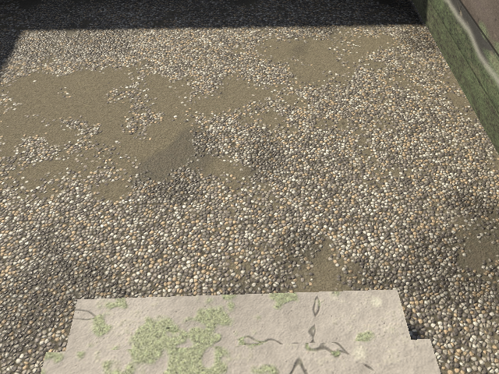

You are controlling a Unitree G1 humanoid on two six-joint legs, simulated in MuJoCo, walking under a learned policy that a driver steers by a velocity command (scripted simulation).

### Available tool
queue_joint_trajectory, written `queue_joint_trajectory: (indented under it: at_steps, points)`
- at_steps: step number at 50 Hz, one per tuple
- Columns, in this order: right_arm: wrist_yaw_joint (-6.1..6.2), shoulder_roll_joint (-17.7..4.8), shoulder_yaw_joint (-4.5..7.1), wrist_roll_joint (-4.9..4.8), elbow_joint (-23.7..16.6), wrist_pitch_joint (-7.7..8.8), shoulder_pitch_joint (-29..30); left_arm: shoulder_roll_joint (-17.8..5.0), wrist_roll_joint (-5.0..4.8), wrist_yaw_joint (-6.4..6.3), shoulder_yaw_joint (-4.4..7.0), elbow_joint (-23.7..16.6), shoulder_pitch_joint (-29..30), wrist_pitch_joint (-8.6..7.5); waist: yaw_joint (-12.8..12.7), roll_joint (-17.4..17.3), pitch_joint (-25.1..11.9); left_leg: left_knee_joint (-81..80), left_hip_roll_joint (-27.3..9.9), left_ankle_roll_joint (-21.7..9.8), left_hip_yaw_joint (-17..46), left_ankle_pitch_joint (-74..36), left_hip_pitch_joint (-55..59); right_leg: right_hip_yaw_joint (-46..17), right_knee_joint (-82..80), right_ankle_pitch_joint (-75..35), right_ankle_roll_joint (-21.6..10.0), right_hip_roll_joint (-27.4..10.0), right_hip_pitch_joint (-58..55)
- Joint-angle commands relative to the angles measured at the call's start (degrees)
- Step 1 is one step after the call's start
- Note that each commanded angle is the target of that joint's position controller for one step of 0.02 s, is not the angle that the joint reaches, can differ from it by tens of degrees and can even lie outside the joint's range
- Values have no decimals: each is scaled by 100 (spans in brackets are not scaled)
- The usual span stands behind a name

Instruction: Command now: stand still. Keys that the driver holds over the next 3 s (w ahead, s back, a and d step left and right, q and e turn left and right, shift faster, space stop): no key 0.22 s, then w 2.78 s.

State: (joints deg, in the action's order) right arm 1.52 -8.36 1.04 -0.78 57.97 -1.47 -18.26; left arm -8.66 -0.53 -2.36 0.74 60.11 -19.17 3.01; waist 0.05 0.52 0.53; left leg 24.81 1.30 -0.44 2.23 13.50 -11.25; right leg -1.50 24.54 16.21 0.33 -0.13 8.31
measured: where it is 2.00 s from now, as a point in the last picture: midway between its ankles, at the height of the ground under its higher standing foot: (235, 341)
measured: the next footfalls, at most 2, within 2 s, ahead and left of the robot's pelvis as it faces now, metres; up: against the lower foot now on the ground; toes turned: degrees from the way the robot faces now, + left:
right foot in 0.92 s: +0.33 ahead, -0.07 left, -0.18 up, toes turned +0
left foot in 1.42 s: +0.63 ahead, +0.19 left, -0.36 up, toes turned +2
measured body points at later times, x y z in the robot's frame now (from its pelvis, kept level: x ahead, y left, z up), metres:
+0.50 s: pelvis +0.05 +0.01 -0.02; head +0.05 +0.02 +0.43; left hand -0.04 +0.25 -0.17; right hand +0.07 -0.23 -0.16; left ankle +0.02 +0.11 -0.74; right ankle -0.04 -0.12 -0.74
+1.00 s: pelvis +0.27 +0.00 -0.20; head +0.28 +0.01 +0.25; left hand +0.33 +0.23 -0.34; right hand +0.23 -0.23 -0.35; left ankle +0.15 +0.15 -0.67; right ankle +0.29 -0.06 -0.92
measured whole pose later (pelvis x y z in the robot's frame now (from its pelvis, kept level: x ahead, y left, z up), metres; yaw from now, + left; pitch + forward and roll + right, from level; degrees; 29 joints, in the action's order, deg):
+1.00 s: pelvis +0.27 +0.00 -0.20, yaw +2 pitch +2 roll +0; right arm 0.7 -9.8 0.8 -2.8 61.7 4.5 -25.4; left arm -8.9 -0.5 2.9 1.6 51.8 -17.1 -3.7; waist -0.1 -0.1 -1.5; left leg 109.2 2.9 -5.2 6.6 39.4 -34.0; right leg 3.9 35.1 18.1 -5.8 3.9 20.0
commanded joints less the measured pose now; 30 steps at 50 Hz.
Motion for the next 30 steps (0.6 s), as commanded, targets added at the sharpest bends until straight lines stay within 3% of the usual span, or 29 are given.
queue_joint_trajectory:
  at_steps: [1,11,12,15,16,18,20,21,22,24,25,26,27,28,29,30]
  points:
    - [25,-525,101,-2,-42,1,-413,-417,-4,-14,67,-21,-562,-25,-6,-81,249,-391,-348,-293,326,-1433,55,-174,-359,-1075,-143,-169,166]
    - [60,-521,107,-5,92,-54,-356,-379,-2,-7,58,27,-684,-71,0,-43,277,-442,-298,-247,283,-1280,118,-147,-475,-1192,-145,-191,111]
    - [67,-487,99,-8,136,-63,-404,-338,-3,-8,49,63,-765,-73,-7,-44,174,-487,-246,-244,239,-749,167,-101,-536,-730,-158,-148,60]
    - [122,-674,195,-89,55,-64,-262,-556,-74,-49,159,-35,-728,-99,-40,16,543,-274,53,-404,37,1948,-417,-46,-469,1779,-387,24,450]
    - [130,-697,218,-95,13,-28,-228,-598,-79,-60,182,-90,-783,-134,-71,54,771,-163,76,-465,41,2415,-733,-198,-517,2345,-505,-55,643]
    - [106,-552,207,-92,-85,117,-65,-687,-112,-69,229,-95,-1105,-246,-206,323,979,371,132,-489,-51,2221,-1317,-826,-709,2702,-811,-467,531]
    - [18,-342,171,-61,-208,325,216,-946,-131,-67,326,-16,-1570,-312,-355,897,913,1367,93,-430,-298,1300,-2021,-2088,-1081,2641,-1358,-1336,-34]
    - [-29,-409,191,-78,-273,431,367,-948,-112,-61,337,-69,-1567,-327,-362,844,952,1597,-51,-451,-251,1253,-2134,-2386,-1070,2338,-1516,-1542,44]
    - [-76,-372,192,-112,-281,514,250,-981,-104,-50,341,-136,-1384,-350,-216,883,930,1600,-116,-482,-227,1298,-1972,-2429,-898,2045,-1560,-1599,282]
    - [-127,-405,246,-127,-39,597,-459,-900,-151,-17,305,-357,-802,-349,228,688,729,1035,-24,-545,-332,1067,-712,-1805,-464,1497,-1285,-1246,1147]
    - [-199,-457,345,-28,601,623,-1772,-954,-77,-21,355,-462,-323,-382,676,486,283,1944,47,-375,-526,-92,940,-1112,295,644,-1248,-967,2307]
    - [-129,-835,520,-66,870,632,-2722,-856,-173,-60,293,-655,394,-526,1270,-382,312,816,-382,-663,314,260,1539,-332,2443,-69,-784,-374,3114]
    - [-148,-1665,668,-46,816,736,-2913,-408,-255,-61,184,-918,350,-750,1076,-2045,214,-500,-1723,-1486,3150,14,1704,77,4703,1181,-500,508,4098]
    - [-154,-1305,531,-95,745,828,-2733,-516,-320,-29,205,-934,410,-941,888,-1338,510,-526,-2170,-1906,3925,189,1847,-660,4976,1605,-632,284,5220]
    - [-172,-1017,422,-81,716,861,-2428,-618,-349,-16,223,-924,409,-995,659,-788,727,-115,-2144,-1851,3479,-298,1801,-818,5294,1277,-698,140,5673]
    - [-214,-936,367,-49,614,848,-2137,-577,-241,-25,225,-878,283,-966,453,-224,621,199,-2031,-1657,2953,-745,1522,-664,5341,909,-711,-61,5651]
